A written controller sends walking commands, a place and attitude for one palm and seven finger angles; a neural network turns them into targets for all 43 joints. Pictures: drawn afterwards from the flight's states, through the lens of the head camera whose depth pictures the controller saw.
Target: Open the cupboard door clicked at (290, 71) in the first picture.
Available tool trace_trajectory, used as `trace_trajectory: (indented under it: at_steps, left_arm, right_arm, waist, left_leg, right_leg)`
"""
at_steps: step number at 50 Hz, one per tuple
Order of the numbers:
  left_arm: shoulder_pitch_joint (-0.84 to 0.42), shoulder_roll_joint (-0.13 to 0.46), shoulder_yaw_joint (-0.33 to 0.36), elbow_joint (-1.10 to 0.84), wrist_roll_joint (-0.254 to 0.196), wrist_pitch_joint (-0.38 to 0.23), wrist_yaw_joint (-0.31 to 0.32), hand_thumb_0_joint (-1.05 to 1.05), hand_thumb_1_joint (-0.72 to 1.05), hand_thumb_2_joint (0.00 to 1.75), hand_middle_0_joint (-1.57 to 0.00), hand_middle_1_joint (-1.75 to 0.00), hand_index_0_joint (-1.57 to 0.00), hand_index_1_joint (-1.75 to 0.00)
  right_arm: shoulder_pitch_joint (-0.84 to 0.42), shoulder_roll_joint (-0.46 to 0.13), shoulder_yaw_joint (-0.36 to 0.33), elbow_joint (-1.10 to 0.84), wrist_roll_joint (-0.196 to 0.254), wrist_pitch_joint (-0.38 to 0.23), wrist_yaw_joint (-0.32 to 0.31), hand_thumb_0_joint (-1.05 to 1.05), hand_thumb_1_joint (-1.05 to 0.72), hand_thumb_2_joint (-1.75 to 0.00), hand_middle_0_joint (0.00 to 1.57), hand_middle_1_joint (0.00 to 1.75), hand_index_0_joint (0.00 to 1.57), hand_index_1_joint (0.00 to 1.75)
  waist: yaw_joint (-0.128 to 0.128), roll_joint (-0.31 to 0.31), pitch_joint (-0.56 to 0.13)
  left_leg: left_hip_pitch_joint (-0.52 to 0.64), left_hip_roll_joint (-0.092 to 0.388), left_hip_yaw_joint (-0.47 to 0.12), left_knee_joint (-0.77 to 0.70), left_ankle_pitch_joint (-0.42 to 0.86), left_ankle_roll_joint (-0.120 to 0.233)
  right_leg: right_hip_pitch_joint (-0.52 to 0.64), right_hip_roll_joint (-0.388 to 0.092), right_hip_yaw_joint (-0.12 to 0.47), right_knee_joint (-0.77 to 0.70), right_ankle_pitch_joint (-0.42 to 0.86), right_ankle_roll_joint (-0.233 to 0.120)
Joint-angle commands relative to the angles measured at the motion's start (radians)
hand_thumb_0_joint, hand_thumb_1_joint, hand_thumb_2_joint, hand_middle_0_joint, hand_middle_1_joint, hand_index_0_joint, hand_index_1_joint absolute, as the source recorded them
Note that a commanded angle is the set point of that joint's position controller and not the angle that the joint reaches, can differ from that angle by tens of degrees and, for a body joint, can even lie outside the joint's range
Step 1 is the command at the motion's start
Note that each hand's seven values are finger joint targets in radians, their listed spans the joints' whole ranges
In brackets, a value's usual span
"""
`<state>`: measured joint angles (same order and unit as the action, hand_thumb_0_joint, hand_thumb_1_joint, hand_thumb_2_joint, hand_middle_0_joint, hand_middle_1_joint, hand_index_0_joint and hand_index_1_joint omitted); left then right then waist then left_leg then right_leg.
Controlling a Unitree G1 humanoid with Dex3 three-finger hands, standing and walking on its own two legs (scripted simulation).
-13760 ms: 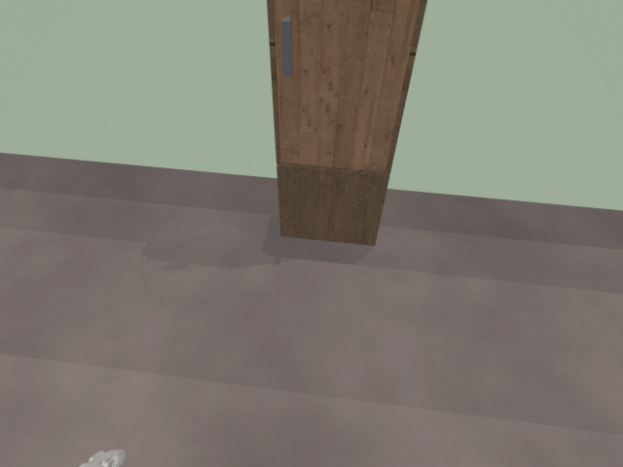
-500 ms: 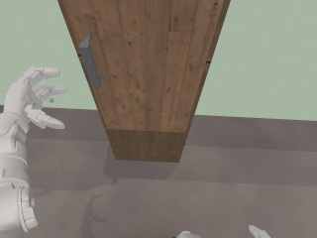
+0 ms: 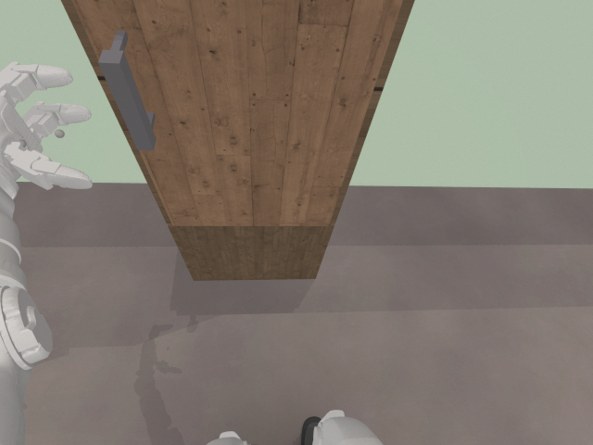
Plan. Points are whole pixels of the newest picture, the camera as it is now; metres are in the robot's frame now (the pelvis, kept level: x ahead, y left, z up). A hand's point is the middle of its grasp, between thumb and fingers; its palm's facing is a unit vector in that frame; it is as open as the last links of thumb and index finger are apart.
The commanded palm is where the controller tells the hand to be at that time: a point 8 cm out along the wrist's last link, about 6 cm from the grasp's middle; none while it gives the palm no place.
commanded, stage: move the hooked fingers beside the handle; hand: left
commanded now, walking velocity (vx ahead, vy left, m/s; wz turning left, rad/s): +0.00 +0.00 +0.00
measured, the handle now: (134, 95) +0.56 +0.20 +0.10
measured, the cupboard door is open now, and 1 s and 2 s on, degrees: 0 0 0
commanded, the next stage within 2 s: slide the fingers in behind the handle in 1.32 s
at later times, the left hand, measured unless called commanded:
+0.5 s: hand (71, 110) +0.52 +0.26 +0.11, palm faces -0.04 -1.00 -0.02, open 14.0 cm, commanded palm +0.50 +0.31 +0.11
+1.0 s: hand (75, 116) +0.51 +0.26 +0.11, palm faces -0.02 -1.00 -0.02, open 14.0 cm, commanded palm +0.50 +0.31 +0.10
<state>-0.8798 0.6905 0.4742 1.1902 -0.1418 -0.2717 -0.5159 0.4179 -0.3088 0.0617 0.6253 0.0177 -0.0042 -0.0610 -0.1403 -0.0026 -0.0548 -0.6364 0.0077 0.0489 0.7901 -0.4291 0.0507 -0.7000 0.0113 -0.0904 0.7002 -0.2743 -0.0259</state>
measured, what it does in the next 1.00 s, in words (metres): stands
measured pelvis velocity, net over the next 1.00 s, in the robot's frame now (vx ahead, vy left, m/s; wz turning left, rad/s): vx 0.01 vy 0.00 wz -0.01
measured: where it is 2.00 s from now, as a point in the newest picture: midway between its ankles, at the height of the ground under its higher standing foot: outside the picture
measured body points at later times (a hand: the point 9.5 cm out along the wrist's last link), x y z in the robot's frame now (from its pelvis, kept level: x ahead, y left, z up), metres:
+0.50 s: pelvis +0.02 +0.01 +0.00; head +0.15 +0.03 +0.43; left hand +0.52 +0.32 +0.11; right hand -0.02 -0.26 -0.10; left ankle -0.03 +0.08 -0.71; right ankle +0.03 -0.11 -0.71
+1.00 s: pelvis +0.01 +0.00 -0.01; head +0.13 +0.02 +0.43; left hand +0.50 +0.31 +0.11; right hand +0.02 -0.27 -0.11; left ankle -0.03 +0.08 -0.71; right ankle +0.03 -0.11 -0.71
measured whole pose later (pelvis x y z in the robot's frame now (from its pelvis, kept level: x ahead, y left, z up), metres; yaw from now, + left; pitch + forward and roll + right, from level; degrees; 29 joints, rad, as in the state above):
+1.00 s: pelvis +0.01 +0.00 -0.01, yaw +0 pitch +19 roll -3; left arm -0.96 0.73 0.48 1.24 -0.09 -0.28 -0.47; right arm 0.39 -0.30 0.07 0.57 0.01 0.09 -0.03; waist -0.17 0.01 -0.07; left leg -0.71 0.02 0.04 0.85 -0.46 0.05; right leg -0.77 0.03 -0.10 0.73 -0.29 -0.03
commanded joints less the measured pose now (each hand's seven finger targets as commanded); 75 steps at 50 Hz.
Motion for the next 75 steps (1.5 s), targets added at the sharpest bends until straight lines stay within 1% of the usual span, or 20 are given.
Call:
trace_trajectory:
  at_steps: [1, 6, 10, 23, 25, 28, 33, 38, 41, 44, 51, 54, 57, 58, 62, 64, 66, 70, 73, 75]
  left_arm:
    - [-0.471, 0.326, 0.029, -0.203, -0.008, -0.06, 0.009, 0.0, -0.5, 0.3, -0.3, -1.2, -0.3, -1.2]
    - [-0.516, 0.378, 0.053, -0.134, 0.011, -0.051, 0.019, 0.0, -0.5, 0.3, -0.3, -1.2, -0.3, -1.2]
    - [-0.543, 0.439, 0.08, -0.136, 0.035, -0.058, 0.02, 0.0, -0.5, 0.3, -0.3, -1.2, -0.3, -1.2]
    - [-0.431, 0.377, 0.079, -0.227, -0.004, -0.046, -0.005, 0.0, -0.5, 0.3, -0.3, -1.2, -0.3, -1.2]
    - [-0.424, 0.38, 0.095, -0.228, -0.013, -0.053, 0.003, 0.0, -0.5, 0.3, -0.3, -1.2, -0.3, -1.2]
    - [-0.45, 0.408, 0.12, -0.288, -0.015, -0.072, 0.018, 0.0, -0.5, 0.3, -0.3, -1.2, -0.3, -1.2]
    - [-0.456, 0.353, 0.06, -0.27, 0.008, -0.068, 0.029, 0.0, -0.5, 0.3, -0.3, -1.2, -0.3, -1.2]
    - [-0.469, 0.252, -0.014, -0.199, -0.013, -0.047, 0.017, 0.0, -0.5, 0.3, -0.3, -1.2, -0.3, -1.2]
    - [-0.482, 0.31, 0.028, -0.168, -0.008, -0.044, 0.024, 0.0, -0.5, 0.3, -0.3, -1.2, -0.3, -1.2]
    - [-0.503, 0.326, 0.024, -0.172, 0.013, -0.058, 0.035, 0.0, -0.5, 0.3, -0.3, -1.2, -0.3, -1.2]
    - [-0.556, 0.408, 0.056, -0.127, 0.031, -0.064, 0.043, 0.0, -0.5, 0.3, -0.3, -1.2, -0.3, -1.2]
    - [-0.556, 0.453, 0.074, -0.122, 0.042, -0.067, 0.031, 0.0, -0.5, 0.3, -0.3, -1.2, -0.3, -1.2]
    - [-0.577, 0.421, 0.047, -0.132, 0.031, -0.069, 0.016, 0.0, -0.5, 0.3, -0.3, -1.2, -0.3, -1.2]
    - [-0.562, 0.47, 0.087, -0.127, 0.028, -0.068, 0.012, 0.0, -0.5, 0.3, -0.3, -1.2, -0.3, -1.2]
    - [-0.565, 0.428, 0.049, -0.105, 0.02, -0.053, -0.013, 0.0, -0.5, 0.3, -0.3, -1.2, -0.3, -1.2]
    - [-0.541, 0.438, 0.054, -0.114, 0.027, -0.047, -0.014, 0.0, -0.5, 0.3, -0.3, -1.2, -0.3, -1.2]
    - [-0.519, 0.437, 0.056, -0.096, 0.026, -0.037, -0.012, 0.0, -0.5, 0.3, -0.3, -1.2, -0.3, -1.2]
    - [-0.52, 0.496, 0.102, -0.124, 0.027, -0.046, -0.006, 0.0, -0.5, 0.3, -0.3, -1.2, -0.3, -1.2]
    - [-0.535, 0.454, 0.086, -0.215, 0.02, -0.07, 0.002, 0.0, -0.5, 0.3, -0.3, -1.2, -0.3, -1.2]
    - [-0.499, 0.396, 0.059, -0.215, 0.011, -0.069, 0.004, 0.0, -0.5, 0.3, -0.3, -1.2, -0.3, -1.2]
  right_arm:
    - [0.147, -0.186, -0.069, -0.059, -0.001, -0.005, -0.013, 0.0, -0.9, -0.9, 0.2, 0.3, 0.2, 0.3]
    - [0.178, -0.195, -0.067, -0.058, -0.006, 0.021, -0.011, 0.0, -0.9, -0.9, 0.2, 0.3, 0.2, 0.3]
    - [0.204, -0.196, -0.066, -0.06, -0.013, 0.043, -0.007, 0.0, -0.9, -0.9, 0.2, 0.3, 0.2, 0.3]
    - [0.222, -0.194, -0.08, -0.095, -0.019, 0.102, 0.023, 0.0, -0.9, -0.9, 0.2, 0.3, 0.2, 0.3]
    - [0.217, -0.193, -0.082, -0.098, -0.017, 0.106, 0.025, 0.0, -0.9, -0.9, 0.2, 0.3, 0.2, 0.3]
    - [0.209, -0.189, -0.084, -0.099, -0.016, 0.107, 0.027, 0.0, -0.9, -0.9, 0.2, 0.3, 0.2, 0.3]
    - [0.192, -0.179, -0.08, -0.086, -0.014, 0.107, 0.024, 0.0, -0.9, -0.9, 0.2, 0.3, 0.2, 0.3]
    - [0.177, -0.18, -0.076, -0.079, -0.009, 0.099, 0.018, 0.0, -0.9, -0.9, 0.2, 0.3, 0.2, 0.3]
    - [0.18, -0.187, -0.073, -0.079, -0.01, 0.093, 0.014, 0.0, -0.9, -0.9, 0.2, 0.3, 0.2, 0.3]
    - [0.172, -0.18, -0.066, -0.082, -0.011, 0.092, 0.013, 0.0, -0.9, -0.9, 0.2, 0.3, 0.2, 0.3]
    - [0.169, -0.187, -0.055, -0.093, -0.007, 0.087, 0.006, 0.0, -0.9, -0.9, 0.2, 0.3, 0.2, 0.3]
    - [0.178, -0.189, -0.053, -0.091, -0.006, 0.085, -0.001, 0.0, -0.9, -0.9, 0.2, 0.3, 0.2, 0.3]
    - [0.187, -0.189, -0.051, -0.089, -0.008, 0.081, -0.004, 0.0, -0.9, -0.9, 0.2, 0.3, 0.2, 0.3]
    - [0.194, -0.195, -0.054, -0.086, -0.007, 0.082, -0.004, 0.0, -0.9, -0.9, 0.2, 0.3, 0.2, 0.3]
    - [0.202, -0.195, -0.05, -0.083, -0.006, 0.083, -0.006, 0.0, -0.9, -0.9, 0.2, 0.3, 0.2, 0.3]
    - [0.21, -0.198, -0.054, -0.078, -0.009, 0.086, -0.002, 0.0, -0.9, -0.9, 0.2, 0.3, 0.2, 0.3]
    - [0.215, -0.199, -0.054, -0.079, -0.009, 0.088, 0.0, 0.0, -0.9, -0.9, 0.2, 0.3, 0.2, 0.3]
    - [0.22, -0.2, -0.055, -0.088, -0.011, 0.093, 0.0, 0.0, -0.9, -0.9, 0.2, 0.3, 0.2, 0.3]
    - [0.23, -0.195, -0.065, -0.087, -0.017, 0.097, 0.009, 0.0, -0.9, -0.9, 0.2, 0.3, 0.2, 0.3]
    - [0.227, -0.193, -0.069, -0.084, -0.019, 0.1, 0.017, 0.0, -0.9, -0.9, 0.2, 0.3, 0.2, 0.3]
  waist:
    - [-0.019, 0.16, -0.423]
    - [-0.036, 0.133, -0.428]
    - [-0.031, 0.207, -0.485]
    - [-0.014, 0.209, -0.506]
    - [-0.019, 0.148, -0.491]
    - [-0.007, 0.218, -0.535]
    - [-0.02, 0.247, -0.475]
    - [-0.052, 0.182, -0.427]
    - [-0.048, 0.123, -0.434]
    - [-0.039, 0.204, -0.453]
    - [-0.054, 0.136, -0.43]
    - [-0.042, 0.189, -0.468]
    - [-0.062, 0.182, -0.475]
    - [-0.048, 0.178, -0.503]
    - [-0.063, 0.183, -0.467]
    - [-0.054, 0.228, -0.479]
    - [-0.06, 0.172, -0.461]
    - [-0.04, 0.197, -0.484]
    - [-0.039, 0.269, -0.555]
    - [-0.041, 0.268, -0.532]
  left_leg:
    - [0.191, 0.018, -0.106, -0.087, 0.485, -0.038]
    - [0.148, 0.019, -0.107, -0.073, 0.467, -0.029]
    - [0.191, 0.026, -0.115, -0.049, 0.573, -0.047]
    - [0.259, 0.042, -0.117, -0.034, 0.734, -0.051]
    - [0.225, 0.04, -0.113, -0.037, 0.685, -0.041]
    - [0.249, 0.034, -0.108, -0.032, 0.709, -0.044]
    - [0.279, 0.038, -0.118, -0.03, 0.714, -0.055]
    - [0.248, 0.036, -0.118, -0.035, 0.627, -0.045]
    - [0.176, 0.028, -0.113, -0.039, 0.551, -0.032]
    - [0.184, 0.023, -0.11, -0.028, 0.569, -0.04]
    - [0.063, 0.016, -0.096, -0.032, 0.401, -0.019]
    - [0.08, 0.013, -0.1, -0.024, 0.422, -0.021]
    - [0.086, 0.017, -0.1, -0.023, 0.424, -0.019]
    - [0.081, 0.018, -0.099, -0.019, 0.427, -0.019]
    - [0.076, 0.019, -0.103, -0.025, 0.426, -0.018]
    - [0.111, 0.024, -0.104, -0.021, 0.451, -0.025]
    - [0.075, 0.024, -0.097, -0.019, 0.426, -0.018]
    - [0.07, 0.022, -0.098, -0.017, 0.447, -0.021]
    - [0.199, 0.034, -0.116, -0.005, 0.604, -0.046]
    - [0.238, 0.043, -0.125, -0.001, 0.642, -0.056]
  right_leg:
    - [0.226, 0.011, 0.07, -0.025, 0.276, -0.002]
    - [0.225, 0.015, 0.073, -0.018, 0.286, 0.0]
    - [0.21, 0.019, 0.069, -0.001, 0.325, -0.005]
    - [0.193, 0.036, 0.052, -0.001, 0.396, -0.005]
    - [0.213, 0.037, 0.054, -0.003, 0.393, -0.002]
    - [0.241, 0.034, 0.065, 0.006, 0.426, -0.007]
    - [0.179, 0.035, 0.053, -0.001, 0.375, -0.005]
    - [0.15, 0.033, 0.05, -0.01, 0.332, 0.0]
    - [0.202, 0.029, 0.061, -0.003, 0.34, -0.001]
    - [0.194, 0.025, 0.066, 0.009, 0.346, -0.006]
    - [0.243, 0.022, 0.081, 0.009, 0.301, 0.0]
    - [0.239, 0.021, 0.084, 0.015, 0.302, -0.004]
    - [0.229, 0.025, 0.083, 0.013, 0.304, -0.003]
    - [0.247, 0.025, 0.085, 0.014, 0.31, -0.001]
    - [0.219, 0.028, 0.077, 0.01, 0.303, -0.005]
    - [0.184, 0.029, 0.073, 0.009, 0.287, -0.004]
    - [0.19, 0.03, 0.074, 0.006, 0.284, 0.0]
    - [0.217, 0.031, 0.074, 0.018, 0.308, -0.005]
    - [0.174, 0.038, 0.06, 0.027, 0.344, -0.008]
    - [0.13, 0.043, 0.05, 0.02, 0.322, -0.007]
